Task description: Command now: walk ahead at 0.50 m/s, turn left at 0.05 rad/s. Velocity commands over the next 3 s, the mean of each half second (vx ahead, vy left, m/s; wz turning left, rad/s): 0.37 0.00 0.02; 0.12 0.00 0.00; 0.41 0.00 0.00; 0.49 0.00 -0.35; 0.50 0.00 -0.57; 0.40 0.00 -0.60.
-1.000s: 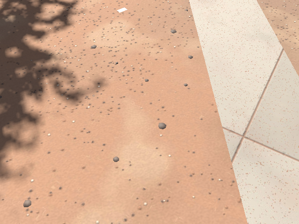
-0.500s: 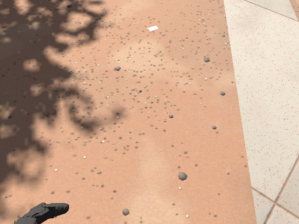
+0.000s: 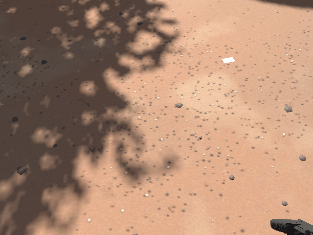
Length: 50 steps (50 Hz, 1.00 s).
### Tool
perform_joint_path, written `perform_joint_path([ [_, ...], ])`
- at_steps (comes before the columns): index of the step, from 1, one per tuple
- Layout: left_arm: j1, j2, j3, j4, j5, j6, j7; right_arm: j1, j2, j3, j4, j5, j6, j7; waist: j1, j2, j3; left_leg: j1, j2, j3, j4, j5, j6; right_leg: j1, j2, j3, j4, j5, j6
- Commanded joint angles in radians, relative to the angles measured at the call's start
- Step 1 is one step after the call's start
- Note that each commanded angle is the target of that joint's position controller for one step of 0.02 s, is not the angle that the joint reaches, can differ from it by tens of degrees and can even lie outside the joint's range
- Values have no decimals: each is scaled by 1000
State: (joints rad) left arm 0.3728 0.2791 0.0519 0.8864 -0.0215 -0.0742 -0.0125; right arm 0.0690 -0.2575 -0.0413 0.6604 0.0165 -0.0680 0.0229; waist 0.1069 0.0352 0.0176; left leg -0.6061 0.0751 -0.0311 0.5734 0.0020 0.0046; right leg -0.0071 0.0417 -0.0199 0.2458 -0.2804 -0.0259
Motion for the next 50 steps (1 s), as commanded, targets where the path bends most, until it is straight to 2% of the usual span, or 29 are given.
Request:
perform_joint_path([
  [1, 14, 186, 43, -28, -6, 6, 9, -95, -82, -21, -99, 4, -23, 13, -32, -118, 33, 34, -27, 21, -57, -46, 31, 14, -291, 149, -18, 380, -146],
  [3, -15, 200, 45, -28, -8, 16, 14, 24, -121, -42, -69, -3, -26, 11, -114, -122, -37, 224, -69, 60, -109, -70, 69, 20, -267, 109, 127, 627, -115],
  [4, -15, 176, 36, -33, -2, 17, 16, 170, -169, -66, -25, -9, -24, 3, -180, -103, -136, 449, -63, 56, -104, -50, 102, -47, -218, 67, 305, 678, -87],
  [5, -18, 117, 11, -64, 29, 13, 18, 358, -247, -86, 5, -21, -18, -9, -246, 26, -294, 752, 140, -171, -64, -4, 173, -256, -155, 18, 630, 389, -46],
  [6, 101, 21, -18, -74, 19, -9, 11, 376, -297, -92, 23, -19, -13, -2, -174, 288, -395, 1008, 323, -620, -184, -226, 319, -622, 9, 43, 928, -272, 3],
  [7, 31, 131, 6, -64, -2, -24, 4, 370, -200, -68, 16, -9, -11, 0, -216, 167, -336, 967, 296, -648, -244, -365, 289, -737, -45, 139, 1027, -298, -7],
  [8, -61, 164, 17, -96, -17, -34, -2, 304, -172, -55, 12, -7, -13, -2, -206, 116, -199, 844, 264, -509, -266, -327, 255, -787, -89, 116, 1028, -205, -16],
  [9, -104, 150, 15, -102, -10, -35, 2, 241, -160, -49, 6, -13, -13, -1, -176, 40, -128, 712, 224, -410, -290, -220, 240, -754, -130, 90, 987, -117, -12],
  [11, -101, 130, 19, -99, 9, -21, 3, 162, -123, -37, 2, -29, -19, 4, -112, 47, -60, 530, 171, -286, -343, 12, 234, -653, -171, 91, 905, -35, 9],
  [14, -66, 83, 12, -86, 21, 10, 13, 139, -128, -39, 28, -25, -35, 2, -64, 35, -56, 424, 147, -136, -351, 406, 246, -563, -158, 68, 808, -14, 54],
  [16, -115, 58, 2, -101, 31, 15, 16, 136, -148, -44, 48, -24, -30, -9, -66, 34, -50, 395, 122, -55, -348, 494, 234, -545, -152, 53, 673, 82, 69],
  [19, -209, 45, -8, -115, 29, 11, 6, 170, -162, -45, 78, -25, -15, -21, -108, 40, -65, 395, 82, 12, -340, 463, 198, -460, -115, 30, 456, 287, 60],
  [22, -264, 68, -2, -130, 27, 10, -2, 202, -168, -43, 118, -18, -1, -25, -127, 45, -74, 461, 108, -12, -307, 396, 187, -428, -94, 47, 356, 329, 44],
  [26, -207, 112, 18, -108, 45, 2, -5, 189, -148, -36, 150, -5, 18, -33, -80, 20, -98, 500, 78, -37, -135, 269, 125, -281, -71, 39, 179, 407, -16],
  [27, -177, 170, 31, -106, 53, 1, 5, 234, -125, -28, 155, -25, 13, -34, -91, -48, -144, 454, 15, -3, -41, 161, 74, -149, -155, 115, 194, 789, -49],
  [28, -172, 195, 31, -109, 60, 10, 13, 367, -69, -9, 174, -43, 4, -31, -152, -188, -252, 298, -50, 19, 101, -181, 15, 91, -306, 256, 266, 1023, -172],
  [29, -152, 104, 12, -99, 49, 28, 15, 366, -59, 0, 192, -36, 13, -35, -109, -245, -308, 242, -79, 4, 210, -527, -27, 113, -375, 354, 233, 942, -263],
  [30, -153, 60, -4, -88, 39, 36, 9, 299, -100, -10, 178, -17, 34, -39, -91, -227, -270, 196, -67, -24, 276, -677, -43, 56, -372, 393, 176, 730, -270],
  [31, -180, 67, -5, -83, 38, 40, 5, 252, -116, -17, 169, -8, 57, -47, -91, -188, -221, 161, -50, -37, 309, -678, -50, -2, -356, 402, 131, 516, -246],
  [33, -278, 103, 3, -97, 41, 44, 7, 227, -124, -27, 174, -16, 98, -62, -118, -169, -136, 195, -19, -45, 293, -581, -61, -172, -329, 367, 54, 236, -200],
  [35, -357, 96, 4, -103, 47, 52, 15, 254, -96, -24, 201, -18, 108, -69, -151, -191, -104, 313, -20, -20, 169, -473, -59, -307, -264, 280, 16, 106, -155],
  [37, -368, 83, 3, -88, 38, 60, 21, 292, -64, -20, 241, -24, 101, -65, -172, -178, -116, 443, -47, 27, 7, -263, -43, -360, -211, 195, 28, 17, -122],
  [39, -319, 55, -4, -56, 27, 61, 22, 269, -75, -21, 246, -45, 99, -57, -157, -136, -94, 495, -34, 17, -96, -172, -13, -391, -167, 156, 38, -168, -55],
  [40, -303, 54, -6, -45, 34, 61, 21, 239, -104, -22, 228, -47, 98, -60, -134, -100, -53, 458, 17, -34, -156, -231, 13, -397, -142, 141, 62, -219, -20],
  [41, -294, 53, -1, -49, 33, 61, 22, 213, -152, -34, 241, -33, 95, -61, -92, 10, -2, 311, 10, -38, -163, -418, 37, -324, -87, 80, 84, -157, 7],
  [42, -307, 61, -1, -41, 40, 62, 28, 203, -119, -29, 245, -29, 85, -60, -108, 22, -1, 238, -3, -37, -206, -547, 38, -246, -70, 59, 144, -127, 18],
  [45, -283, 66, 11, -21, 18, 57, 38, 208, -136, -36, 253, -21, 57, -62, -111, 94, 25, 237, 33, -102, -278, -671, 66, -287, -20, -7, 287, -195, -7],
  [47, -312, 40, 11, -23, 13, 36, 27, 260, -170, -49, 268, -8, 38, -61, -141, 150, 69, 338, 141, -254, -349, -716, 132, -421, 8, -51, 402, -109, -10],
  [50, -310, 30, 15, -25, -3, -4, 4, 260, -163, -53, 281, 7, 15, -62, -128, 160, 110, 415, 220, -321, -345, -557, 181, -480, -52, -15, 407, -91, -52],
])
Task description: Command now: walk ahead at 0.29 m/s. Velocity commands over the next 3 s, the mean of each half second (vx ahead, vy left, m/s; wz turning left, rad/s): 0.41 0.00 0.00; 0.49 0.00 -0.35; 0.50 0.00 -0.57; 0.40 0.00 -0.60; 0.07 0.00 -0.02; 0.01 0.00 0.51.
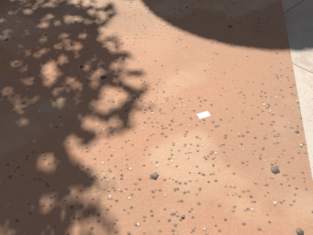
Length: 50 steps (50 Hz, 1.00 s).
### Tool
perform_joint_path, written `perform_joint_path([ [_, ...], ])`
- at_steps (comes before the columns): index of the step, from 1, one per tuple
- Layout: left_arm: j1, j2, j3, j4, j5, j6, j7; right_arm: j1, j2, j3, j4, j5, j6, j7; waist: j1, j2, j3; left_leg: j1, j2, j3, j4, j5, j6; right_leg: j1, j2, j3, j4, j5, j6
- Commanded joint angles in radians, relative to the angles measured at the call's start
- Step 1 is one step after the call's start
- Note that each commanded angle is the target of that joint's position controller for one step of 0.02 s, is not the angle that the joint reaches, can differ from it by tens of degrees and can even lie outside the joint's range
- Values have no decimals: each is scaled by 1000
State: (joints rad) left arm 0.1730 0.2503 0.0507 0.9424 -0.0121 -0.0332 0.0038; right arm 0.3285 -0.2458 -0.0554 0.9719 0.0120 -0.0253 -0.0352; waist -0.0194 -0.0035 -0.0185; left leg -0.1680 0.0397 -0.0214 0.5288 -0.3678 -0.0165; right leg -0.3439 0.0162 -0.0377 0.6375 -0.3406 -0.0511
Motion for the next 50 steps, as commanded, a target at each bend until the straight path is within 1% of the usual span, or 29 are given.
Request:
perform_joint_path([
  [1, -76, 57, 18, -66, -16, -53, -18, -24, -168, -37, -33, 16, -30, 0, 24, 181, 138, -37, 229, -283, -271, -124, 183, -64, -20, -10, -75, -22, -38],
  [3, 78, 100, 42, 1, -14, -54, -18, -84, -156, -34, -51, 15, -31, 5, 91, 122, 75, -156, 141, -160, -141, 55, 127, 226, -16, 20, -171, 87, -46],
  [4, 175, 175, 65, 26, -11, -54, -12, -114, -107, -21, -79, 13, -40, 6, 118, -58, 40, -304, 27, -11, 113, 157, 63, 374, -143, 246, -276, 11, -109],
  [5, 296, 254, 85, 50, -12, -53, -20, -124, -80, -14, -109, 5, -58, 2, 158, -285, -18, -498, -67, 47, 408, -35, 14, 541, -331, 608, -411, 1, -234],
  [6, 278, 187, 58, 49, -1, -61, -20, -138, -118, -26, -114, 14, -71, 6, 132, -209, 2, -622, -35, -43, 608, -179, 24, 556, -392, 688, -423, 21, -266],
  [7, 224, 139, 41, 32, 3, -69, -20, -129, -123, -28, -107, 29, -80, 17, 99, -139, 34, -660, 13, -73, 676, -118, 53, 529, -368, 596, -410, 53, -238],
  [8, 188, 127, 35, 18, 7, -73, -20, -134, -111, -26, -99, 32, -85, 23, 82, -99, 41, -672, 48, -63, 668, -35, 74, 504, -331, 504, -420, 63, -207],
  [10, 161, 96, 19, 14, 8, -68, -20, -170, -107, -33, -102, 18, -83, 31, 64, -72, 73, -635, 93, -42, 566, 78, 75, 432, -284, 361, -456, 205, -164],
  [11, 173, 93, 16, 18, 9, -62, -16, -173, -90, -31, -103, 15, -78, 37, 60, -85, 71, -600, 94, -25, 513, 105, 65, 407, -262, 309, -471, 257, -155],
  [15, 185, 157, 26, 23, 8, -49, 7, -301, -32, -8, -144, 3, -66, 47, 74, -69, 99, -501, 58, 31, 218, 242, 12, 296, -223, 181, -516, 314, -153],
  [17, 200, 175, 32, 30, 5, -49, 9, -353, -36, -2, -157, 9, -64, 54, 85, -84, 105, -424, 31, 52, 109, 320, 6, 251, -215, 142, -525, 298, -143],
  [21, 230, 169, 39, 60, -13, -48, 9, -413, -75, -4, -183, 16, -61, 66, 76, -86, 134, -381, 30, 26, 26, 373, 43, 295, -269, 132, -518, 310, -125],
  [23, 209, 181, 46, 59, -14, -41, 9, -377, -108, -17, -179, 15, -64, 70, 36, -85, 107, -311, 14, 34, 6, 333, 74, 343, -287, 118, -454, 439, -105],
  [24, 193, 184, 47, 55, -13, -36, 9, -311, -132, -31, -162, 12, -64, 68, -7, -88, 63, -212, -11, 54, 2, 308, 92, 349, -271, 92, -364, 595, -87],
  [25, 187, 167, 41, 52, -8, -30, 10, -160, -164, -53, -113, 11, -62, 64, -77, -78, -23, -22, -41, 77, 5, 288, 116, 310, -227, 52, -187, 707, -62],
  [26, 198, 128, 24, 36, 5, -24, 10, 20, -221, -76, -70, 5, -60, 54, -144, -4, -144, 257, 69, -54, 6, 214, 162, 135, -169, 22, 98, 561, -27],
  [27, 322, -19, -17, 20, 10, -38, 3, 111, -319, -93, -48, -8, -57, 53, -87, 277, -294, 567, 335, -533, -122, -23, 316, -220, 14, 5, 498, -23, 40],
  [28, 276, 53, -1, 29, -17, -59, 0, 97, -230, -66, -51, -2, -62, 58, -111, 240, -304, 525, 362, -732, -279, -207, 317, -331, 17, 158, 656, -228, 26],
  [29, 182, 133, 23, -4, -48, -72, 0, -3, -184, -50, -66, -1, -72, 58, -91, 185, -140, 390, 337, -586, -294, -213, 258, -412, -37, 165, 704, -160, -1],
  [30, 132, 143, 26, -18, -48, -74, 7, -91, -147, -38, -84, -5, -79, 57, -57, 131, -67, 253, 303, -446, -309, -112, 222, -389, -94, 142, 671, -62, -13],
  [31, 120, 135, 33, -14, -33, -68, 15, -153, -109, -27, -88, -13, -85, 60, -25, 102, -15, 132, 263, -329, -335, -3, 198, -340, -130, 140, 611, 11, -12],
  [33, 167, 91, 38, 2, -25, -38, 16, -192, -76, -20, -77, -29, -95, 61, 28, 128, 5, 9, 213, -182, -383, 106, 169, -224, -167, 153, 543, 81, -12],
  [35, 158, 64, 39, -3, -26, -16, 14, -172, -88, -24, -58, -29, -101, 54, 39, 101, 32, -24, 206, -95, -417, 182, 179, -239, -169, 151, 512, 122, -5],
  [37, 103, 68, 44, -26, -23, -5, 15, -146, -112, -30, -45, -33, -103, 41, 34, 69, 61, -10, 211, -42, -436, 236, 187, -315, -165, 172, 446, 207, 5],
  [40, 37, 69, 48, -51, -13, -11, 3, -118, -124, -30, -38, -36, -100, 25, 22, 52, 80, 36, 206, 40, -446, 303, 180, -374, -145, 175, 304, 355, 19],
  [43, -59, 54, 38, -86, -7, -17, -17, -92, -138, -30, -37, -30, -93, 12, -7, 35, 106, 61, 196, 128, -460, 346, 163, -359, -136, 101, 161, 448, 21],
  [47, -190, 29, 19, -155, -7, -18, -44, 6, -154, -35, -11, -19, -67, 8, -57, 12, 145, 224, 232, 190, -412, 454, 161, -425, -127, 40, 41, 410, 2],
  [49, -228, 29, 15, -192, -10, -18, -60, 24, -168, -41, -9, -11, -49, 8, -60, 20, 149, 298, 253, 214, -354, 571, 159, -434, -111, -1, 7, 329, -14],
  [50, -227, 37, 17, -206, -12, -18, -68, 13, -179, -44, -16, -8, -41, 7, -45, 33, 137, 312, 256, 232, -310, 705, 152, -395, -90, -29, -8, 281, -28],
])
Over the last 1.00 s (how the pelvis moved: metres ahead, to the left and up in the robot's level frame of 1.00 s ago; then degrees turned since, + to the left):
0.34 0.02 -0.01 0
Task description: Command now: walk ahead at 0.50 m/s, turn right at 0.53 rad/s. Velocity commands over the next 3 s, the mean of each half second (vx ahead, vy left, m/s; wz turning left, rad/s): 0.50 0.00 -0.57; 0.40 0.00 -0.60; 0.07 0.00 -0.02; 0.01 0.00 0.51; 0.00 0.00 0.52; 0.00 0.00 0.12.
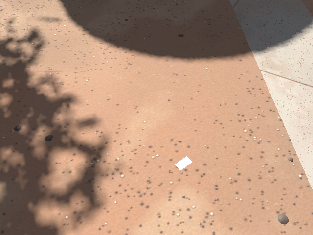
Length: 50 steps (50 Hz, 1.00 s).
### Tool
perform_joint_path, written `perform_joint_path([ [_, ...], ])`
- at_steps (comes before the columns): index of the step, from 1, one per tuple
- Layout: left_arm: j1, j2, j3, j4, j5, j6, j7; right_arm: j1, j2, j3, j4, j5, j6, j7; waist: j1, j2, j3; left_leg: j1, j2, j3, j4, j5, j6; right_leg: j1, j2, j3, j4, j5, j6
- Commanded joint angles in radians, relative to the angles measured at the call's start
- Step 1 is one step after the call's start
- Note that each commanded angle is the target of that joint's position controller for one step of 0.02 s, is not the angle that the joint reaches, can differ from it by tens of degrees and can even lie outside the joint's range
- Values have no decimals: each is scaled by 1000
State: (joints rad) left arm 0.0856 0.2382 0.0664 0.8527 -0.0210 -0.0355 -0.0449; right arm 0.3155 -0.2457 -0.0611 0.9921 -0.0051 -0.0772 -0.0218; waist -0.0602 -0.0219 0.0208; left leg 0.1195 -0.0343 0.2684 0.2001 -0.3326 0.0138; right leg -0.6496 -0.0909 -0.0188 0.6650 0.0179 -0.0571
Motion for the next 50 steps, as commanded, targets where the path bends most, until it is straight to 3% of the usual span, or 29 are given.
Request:
perform_joint_path([
  [1, -123, 65, 8, -126, -3, -14, -24, 13, -195, -42, -45, 12, 18, -10, 17, 76, 67, 34, 331, -42, 79, 858, 112, -23, 50, -83, -36, -126, -39],
  [3, 16, 124, 39, -113, -10, -9, -26, -10, -225, -51, -62, 15, 34, -17, 107, 125, -34, 24, 324, -24, 308, 1168, 92, 188, 128, -131, -25, -218, -84],
  [4, 174, 181, 70, -78, -13, -9, -16, -35, -227, -49, -72, 20, 38, -19, 195, 115, -116, -65, 292, -10, 515, 1127, 63, 422, 164, -119, -101, -163, -124],
  [5, 328, 270, 105, -45, -9, 3, 10, -32, -206, -40, -94, 6, 26, -18, 250, 8, -210, -319, 245, -11, 824, 783, 16, 732, 45, 100, -143, -195, -184],
  [6, 280, 348, 114, -71, -16, 0, 19, 30, -51, 5, -150, -11, -11, 3, 129, -244, -294, -784, -5, -118, 1214, -172, -56, 1054, -219, 708, -268, -312, -394],
  [7, 319, 271, 85, -76, 4, -9, 18, -71, -127, -7, -176, 30, -66, 23, 189, -113, -377, -900, 6, -359, 1285, -214, -23, 1094, -252, 846, -388, -348, -394],
  [8, 293, 210, 70, -74, 14, -21, 20, -159, -154, -13, -205, 64, -88, 31, 193, -72, -253, -956, 62, -368, 1242, -140, 10, 1006, -218, 678, -388, -277, -338],
  [9, 218, 172, 59, -83, 9, -34, 16, -159, -144, -12, -202, 54, -94, 27, 132, 28, -148, -916, 112, -365, 1122, -66, 17, 836, -168, 540, -389, -168, -297],
  [10, 151, 134, 47, -99, 6, -40, 18, -155, -157, -23, -188, 25, -86, 18, 94, 42, -107, -843, 145, -361, 1023, -32, 9, 708, -127, 446, -400, -83, -267],
  [11, 114, 122, 40, -116, 14, -42, 23, -134, -162, -29, -184, 14, -71, 18, 62, 29, -79, -774, 160, -363, 980, -8, -3, 608, -102, 402, -422, -26, -261],
  [14, 126, 168, 48, -123, 8, -44, 40, -147, -131, -26, -205, -7, -38, 15, 37, 25, -39, -726, 158, -332, 822, 50, -58, 464, -74, 334, -461, 69, -262],
  [19, 196, 203, 59, -115, 2, -30, 60, -342, -85, -3, -268, -4, -37, 22, 111, -36, -2, -628, 74, -293, 415, 404, -83, 352, 23, 232, -443, -32, -177],
  [24, 260, 183, 56, -95, -6, -19, 63, -392, -143, -16, -304, 16, -52, 39, 124, -77, -19, -589, 52, -344, 285, 384, -50, 480, -35, 361, -330, -137, -142],
  [26, 248, 186, 57, -104, 0, -12, 68, -335, -167, -26, -294, 17, -64, 43, 84, -108, -31, -523, 47, -337, 267, 293, -19, 515, -50, 409, -258, -102, -126],
  [27, 238, 166, 49, -113, 4, -10, 68, -246, -186, -39, -271, 12, -70, 40, 36, -108, -70, -401, 43, -321, 236, 284, 7, 502, -14, 398, -176, -47, -103],
  [28, 229, 116, 29, -131, 11, -13, 63, -108, -228, -54, -252, -7, -76, 34, -29, -60, -187, -171, 148, -407, 266, 257, 61, 418, 43, 341, 41, -76, -67],
  [29, 339, 49, 10, -153, 5, -21, 63, 28, -314, -74, -237, -24, -68, 27, -15, 171, -347, 192, 383, -768, 235, 131, 190, 128, 176, 209, 389, -385, 7],
  [30, 393, 91, 7, -167, -23, -29, 61, 60, -296, -73, -208, -2, -55, 37, 4, 373, -386, 276, 489, -1113, 117, -143, 269, -102, 159, 187, 594, -629, 26],
  [31, 322, 189, 30, -154, -29, -24, 63, -4, -195, -48, -238, 8, -49, 36, -20, 219, -239, 162, 444, -995, 86, -263, 221, -169, 97, 206, 674, -546, 33],
  [32, 234, 209, 37, -170, -16, -18, 64, -59, -156, -35, -248, 5, -39, 31, -23, 140, -137, 25, 399, -821, 83, -172, 175, -163, 60, 163, 670, -463, 35],
  [33, 194, 196, 38, -181, -4, -14, 64, -107, -136, -26, -247, -4, -33, 31, 0, 104, -68, -104, 352, -700, 60, -41, 159, -124, 28, 151, 623, -403, 36],
  [34, 185, 179, 42, -187, -1, -9, 60, -132, -115, -19, -242, -10, -32, 29, 24, 118, -32, -183, 316, -610, 37, 50, 148, -87, -2, 153, 573, -365, 33],
  [36, 202, 132, 35, -194, -10, 4, 52, -136, -115, -21, -228, -7, -38, 29, 44, 143, -18, -251, 291, -497, -12, 140, 151, -34, -28, 130, 522, -333, 35],
  [39, 154, 108, 28, -233, 0, 15, 53, -139, -157, -35, -213, -5, -45, 25, 54, 104, 8, -261, 305, -371, -28, 444, 183, -64, -31, 114, 405, -269, 60],
  [41, 140, 96, 22, -247, 5, 13, 46, -157, -179, -43, -213, -2, -33, 17, 60, 101, -9, -254, 283, -258, -2, 639, 171, -21, -21, 77, 276, -166, 70],
  [44, 64, 81, 16, -269, 8, 10, 22, -151, -196, -45, -210, 6, -9, 2, 29, 107, -23, -250, 252, -145, 30, 686, 139, 83, 15, 8, 80, 4, 64],
  [47, 20, 105, 27, -304, 8, 18, -1, -127, -223, -53, -200, 28, 10, -1, 23, 116, -32, -172, 284, -131, 96, 696, 119, 116, 35, -9, -20, -32, 35],
  [49, 59, 144, 46, -310, 14, 24, -8, -141, -246, -63, -208, 45, 21, -5, 58, 127, -58, -136, 296, -124, 209, 814, 100, 184, 75, -37, -65, -121, -2],
  [50, 138, 172, 63, -292, 16, 24, -7, -154, -245, -64, -214, 53, 27, -7, 104, 114, -91, -144, 278, -106, 331, 846, 80, 281, 107, -53, -126, -103, -28],
])
Over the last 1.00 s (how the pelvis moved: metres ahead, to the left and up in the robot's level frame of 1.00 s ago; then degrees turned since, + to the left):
0.47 0.05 0.00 -13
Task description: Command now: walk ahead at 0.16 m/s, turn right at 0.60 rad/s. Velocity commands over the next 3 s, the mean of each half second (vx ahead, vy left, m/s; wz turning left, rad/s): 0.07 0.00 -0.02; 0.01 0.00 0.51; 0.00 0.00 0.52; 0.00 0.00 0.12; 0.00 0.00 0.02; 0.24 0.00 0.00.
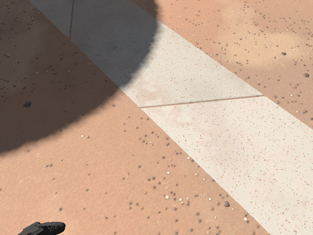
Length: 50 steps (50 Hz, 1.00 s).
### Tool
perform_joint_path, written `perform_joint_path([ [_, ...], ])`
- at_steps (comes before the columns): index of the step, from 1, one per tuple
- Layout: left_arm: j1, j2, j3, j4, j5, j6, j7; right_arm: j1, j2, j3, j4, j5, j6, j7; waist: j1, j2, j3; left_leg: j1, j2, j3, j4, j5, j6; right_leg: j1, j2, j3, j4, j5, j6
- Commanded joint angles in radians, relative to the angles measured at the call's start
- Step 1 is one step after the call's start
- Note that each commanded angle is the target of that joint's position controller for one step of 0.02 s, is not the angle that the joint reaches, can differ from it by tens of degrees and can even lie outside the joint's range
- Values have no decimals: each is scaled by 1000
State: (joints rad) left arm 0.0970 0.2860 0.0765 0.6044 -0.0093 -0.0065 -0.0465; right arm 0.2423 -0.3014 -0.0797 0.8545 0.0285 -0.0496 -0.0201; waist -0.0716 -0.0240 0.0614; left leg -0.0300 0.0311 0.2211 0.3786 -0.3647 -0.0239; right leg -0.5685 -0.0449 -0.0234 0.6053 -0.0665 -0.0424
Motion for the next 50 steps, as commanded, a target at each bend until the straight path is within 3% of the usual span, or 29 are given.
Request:
perform_joint_path([
  [1, 238, 172, 77, -12, 6, -6, 8, -65, -159, -36, -78, 14, 1, -7, 167, 63, -188, -56, 158, -33, 344, 797, 75, 371, 95, -46, -146, 99, -80],
  [2, 289, 267, 97, -19, 8, -2, 35, -4, -92, -12, -98, -41, 0, 1, 153, -149, -269, -316, 83, -22, 662, 253, 8, 632, -113, 229, -111, 539, -164],
  [3, 222, 331, 88, -69, 32, -9, 38, 72, -48, 14, -131, -64, -9, 14, 66, -277, -413, -603, -92, -166, 975, -395, -43, 828, -353, 690, -134, 700, -403],
  [4, 201, 235, 64, -88, 25, -10, 30, 29, -136, -1, -108, -30, -9, 25, 135, -111, -492, -620, -30, -315, 1035, -313, -33, 792, -338, 617, -184, 552, -390],
  [5, 138, 178, 43, -86, 18, -14, 28, -23, -149, -2, -119, -4, -2, 27, 120, -79, -379, -656, 11, -293, 1001, -229, -20, 686, -298, 481, -192, 457, -338],
  [6, 97, 124, 26, -71, 4, -14, 30, -30, -127, 1, -98, -13, 10, 17, 93, 0, -296, -638, 59, -286, 909, -173, -23, 567, -235, 378, -201, 357, -267],
  [7, 63, 91, 11, -62, 5, -10, 34, -40, -123, 1, -90, -22, 24, 7, 73, -7, -246, -579, 82, -285, 823, -137, -29, 446, -199, 322, -224, 289, -231],
  [10, 1, 75, -1, -31, 44, -21, 39, 39, -74, 12, -53, -24, 54, 1, 15, -71, -220, -348, 70, -246, 657, -44, -54, 225, -136, 169, -280, 300, -213],
  [13, 7, 79, 1, 13, 53, -30, 50, -6, -54, 27, -54, -26, 56, -6, 49, -85, -215, -282, 72, -248, 463, 37, -53, 236, -150, 140, -297, 186, -207],
  [17, 7, 131, 16, 40, 37, -5, 69, -71, -113, 9, -90, -18, 69, -7, 78, -93, -147, -326, 48, -220, 419, 11, -27, 270, -204, 194, -319, -90, -206],
  [21, -5, 121, 19, 59, 8, 13, 85, -22, -82, 8, -85, -27, 69, 8, 42, -72, -125, -271, 13, -173, 230, 92, 29, 318, -198, 156, -226, -28, -153],
  [22, 22, 110, 20, 72, -2, 16, 88, -14, -101, 4, -89, -36, 68, 13, 40, -34, -109, -249, 28, -219, 126, 213, 62, 311, -162, 115, -160, -38, -100],
  [23, 49, 79, 18, 62, 12, 13, 92, -3, -187, -16, -99, -44, 65, 7, 79, 148, -118, -206, 159, -412, 50, 435, 127, 244, -58, 6, 28, -104, -20],
  [24, -13, 55, 14, 32, 26, 9, 93, -23, -238, -33, -110, -33, 67, 5, 70, 310, -65, -187, 273, -621, -25, 489, 260, 83, 102, -80, 139, -274, 55],
  [25, -101, 68, 17, 11, 28, 8, 95, 25, -208, -28, -113, -52, 56, 4, -2, 320, -75, -138, 331, -722, -76, 531, 337, -22, 124, 6, 331, -517, 66],
  [26, -91, 80, 27, 16, 16, 10, 91, 31, -193, -24, -114, -60, 40, 1, 7, 254, -102, -103, 318, -694, -61, 567, 336, -61, 107, 68, 471, -548, 65],
  [27, -55, 73, 30, 37, 10, 16, 90, -12, -188, -28, -127, -46, 31, -2, 39, 182, -113, -82, 271, -623, -24, 606, 293, -78, 90, 88, 516, -505, 70],
  [29, -46, 76, 32, 44, 15, 17, 94, -66, -166, -27, -146, -15, 35, -13, 61, 141, -134, -56, 224, -559, 8, 650, 237, -74, 64, 99, 437, -415, 84],
  [33, -65, 33, 14, 40, -1, 0, 82, -48, -178, -41, -156, -10, 71, -28, 43, 172, -185, -45, 169, -535, 41, 656, 218, 55, 92, 75, 192, -321, 109],
  [37, -14, 70, 23, 56, -9, -7, 61, -81, -188, -49, -183, -4, 88, -20, 54, 219, -177, -117, 152, -611, 40, 544, 214, 212, 113, 66, -27, -257, 99],
  [39, 54, 90, 35, 80, -3, -13, 55, -112, -168, -42, -200, 6, 92, -22, 93, 198, -166, -190, 99, -617, 79, 379, 159, 361, 94, 57, -246, -79, 71],
  [40, 86, 142, 50, 82, 10, -12, 61, -83, -128, -30, -203, -6, 92, -23, 82, 107, -189, -303, 45, -573, 182, 181, 107, 492, -42, 161, -270, -23, 22],
  [41, 65, 232, 66, 68, 31, -1, 71, -30, -65, -15, -217, -19, 83, -16, 28, -191, -174, -521, -119, -395, 405, -183, 37, 571, -274, 416, -276, 219, -112],
  [42, 72, 204, 58, 59, 60, -7, 65, -33, -141, -37, -223, -23, 69, -14, 56, -225, -179, -577, -91, -371, 635, -313, -5, 499, -393, 541, -299, 265, -242],
  [43, 28, 149, 41, 45, 55, -16, 67, -29, -201, -59, -205, -13, 70, -12, 43, -129, -144, -580, -58, -386, 760, -251, -18, 462, -349, 459, -301, 223, -244],
  [44, -24, 118, 32, 41, 41, -19, 69, -18, -201, -66, -186, -9, 80, -14, 23, -93, -112, -588, -46, -372, 802, -183, -31, 437, -277, 350, -292, 168, -195],
  [46, -46, 102, 23, 40, 21, -19, 79, -22, -162, -60, -181, -12, 98, -17, 34, -97, -84, -609, -34, -351, 846, -81, -61, 427, -219, 237, -293, 162, -164],
  [48, -7, 108, 24, 52, 25, -10, 92, -66, -123, -46, -215, -3, 100, -10, 60, -116, -83, -612, -27, -301, 790, -29, -80, 447, -197, 163, -304, 188, -175],
  [50, 39, 123, 30, 63, 27, -2, 102, -114, -100, -35, -249, -2, 97, -3, 94, -124, -105, -623, -6, -282, 689, -18, -93, 522, -221, 146, -302, 206, -191],
])
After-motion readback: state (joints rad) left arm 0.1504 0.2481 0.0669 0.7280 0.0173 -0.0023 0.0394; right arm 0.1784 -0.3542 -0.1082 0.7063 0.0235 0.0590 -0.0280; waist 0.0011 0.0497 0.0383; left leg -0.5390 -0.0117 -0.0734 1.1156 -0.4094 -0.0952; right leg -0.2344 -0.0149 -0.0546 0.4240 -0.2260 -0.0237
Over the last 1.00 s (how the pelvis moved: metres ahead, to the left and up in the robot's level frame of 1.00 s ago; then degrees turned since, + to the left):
0.54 -0.11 0.00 -36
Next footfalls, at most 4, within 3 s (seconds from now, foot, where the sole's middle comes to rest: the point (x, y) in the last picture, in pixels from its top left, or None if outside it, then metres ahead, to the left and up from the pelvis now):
0.04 right None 0.18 -0.10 -0.77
0.44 left None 0.13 0.13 -0.77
0.80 right None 0.19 -0.11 -0.77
1.22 left None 0.08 0.13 -0.77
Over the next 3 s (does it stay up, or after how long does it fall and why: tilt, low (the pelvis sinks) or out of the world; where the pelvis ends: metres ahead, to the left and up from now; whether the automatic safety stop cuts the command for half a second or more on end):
stays up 0.17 0.11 0.01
